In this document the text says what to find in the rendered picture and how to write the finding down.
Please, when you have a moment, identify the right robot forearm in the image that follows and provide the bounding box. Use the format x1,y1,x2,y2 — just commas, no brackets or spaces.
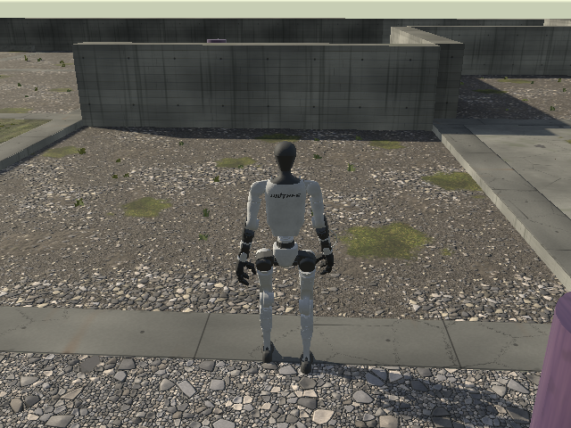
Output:
316,215,333,255

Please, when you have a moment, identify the robot left hand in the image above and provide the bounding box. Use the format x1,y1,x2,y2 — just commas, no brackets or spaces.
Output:
236,260,256,285

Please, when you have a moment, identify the robot left upper arm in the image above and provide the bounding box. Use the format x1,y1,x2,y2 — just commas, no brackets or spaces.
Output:
245,180,267,230

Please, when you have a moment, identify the right robot shin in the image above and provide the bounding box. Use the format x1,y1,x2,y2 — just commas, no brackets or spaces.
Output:
301,300,313,361

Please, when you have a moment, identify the robot right hand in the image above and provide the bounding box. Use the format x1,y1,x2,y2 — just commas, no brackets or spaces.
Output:
316,252,335,275

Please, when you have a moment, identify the left robot foot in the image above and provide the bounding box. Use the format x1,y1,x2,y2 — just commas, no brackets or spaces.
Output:
261,341,274,363

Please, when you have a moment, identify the robot right upper arm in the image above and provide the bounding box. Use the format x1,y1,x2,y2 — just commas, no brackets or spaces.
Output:
304,180,326,228

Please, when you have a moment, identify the left robot forearm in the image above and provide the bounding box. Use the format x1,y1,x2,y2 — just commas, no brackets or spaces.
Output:
237,217,254,262

